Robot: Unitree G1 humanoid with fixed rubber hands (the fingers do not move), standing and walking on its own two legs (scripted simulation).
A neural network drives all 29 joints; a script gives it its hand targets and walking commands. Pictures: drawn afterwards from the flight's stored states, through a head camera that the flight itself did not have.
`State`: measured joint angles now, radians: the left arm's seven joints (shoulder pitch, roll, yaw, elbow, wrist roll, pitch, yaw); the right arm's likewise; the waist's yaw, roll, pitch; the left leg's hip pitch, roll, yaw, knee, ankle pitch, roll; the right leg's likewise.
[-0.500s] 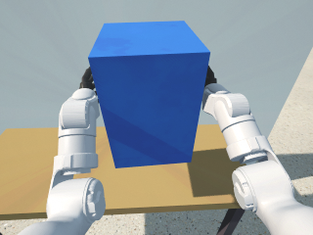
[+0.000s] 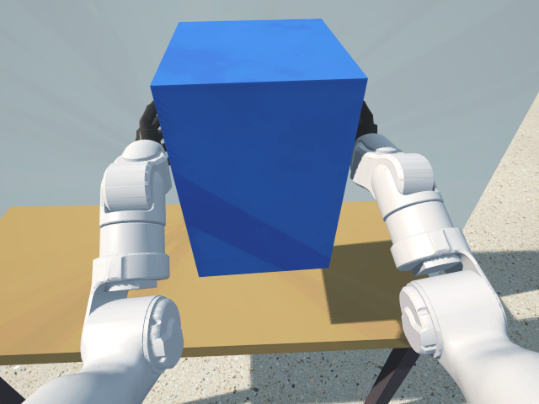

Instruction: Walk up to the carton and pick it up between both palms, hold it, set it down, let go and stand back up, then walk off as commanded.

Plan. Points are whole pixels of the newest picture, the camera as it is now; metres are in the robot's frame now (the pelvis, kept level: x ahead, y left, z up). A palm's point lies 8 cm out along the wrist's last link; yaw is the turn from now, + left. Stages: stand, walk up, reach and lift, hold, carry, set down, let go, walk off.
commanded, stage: hold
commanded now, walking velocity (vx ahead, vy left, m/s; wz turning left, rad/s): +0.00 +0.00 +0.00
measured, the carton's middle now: (258, 152) +0.41 +0.01 +0.24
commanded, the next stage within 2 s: none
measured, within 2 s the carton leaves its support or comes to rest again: neither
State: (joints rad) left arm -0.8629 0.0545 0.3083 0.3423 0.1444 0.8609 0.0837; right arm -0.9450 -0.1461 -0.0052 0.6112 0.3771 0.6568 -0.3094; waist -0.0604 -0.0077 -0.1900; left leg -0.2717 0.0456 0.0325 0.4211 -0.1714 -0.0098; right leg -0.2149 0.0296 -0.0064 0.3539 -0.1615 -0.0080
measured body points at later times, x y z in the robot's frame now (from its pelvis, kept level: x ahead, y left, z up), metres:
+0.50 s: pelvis +0.00 +0.00 +0.00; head -0.09 +0.02 +0.44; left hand +0.37 +0.16 +0.26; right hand +0.38 -0.13 +0.27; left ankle +0.03 +0.12 -0.74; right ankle +0.01 -0.12 -0.74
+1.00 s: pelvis +0.00 +0.00 +0.00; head -0.07 +0.02 +0.44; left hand +0.39 +0.16 +0.26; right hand +0.40 -0.14 +0.26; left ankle +0.03 +0.12 -0.74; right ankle +0.01 -0.12 -0.74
